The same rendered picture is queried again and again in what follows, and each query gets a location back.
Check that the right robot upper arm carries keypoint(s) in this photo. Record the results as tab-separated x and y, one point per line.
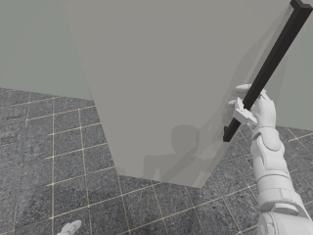
275	223

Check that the right robot forearm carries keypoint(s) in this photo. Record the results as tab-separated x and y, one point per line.
272	177

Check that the fridge door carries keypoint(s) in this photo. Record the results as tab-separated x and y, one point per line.
162	72

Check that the right robot hand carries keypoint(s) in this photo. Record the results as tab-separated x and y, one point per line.
263	114

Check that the left robot hand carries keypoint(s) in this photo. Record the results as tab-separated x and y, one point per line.
70	228

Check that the handle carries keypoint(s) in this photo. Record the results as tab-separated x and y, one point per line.
299	15

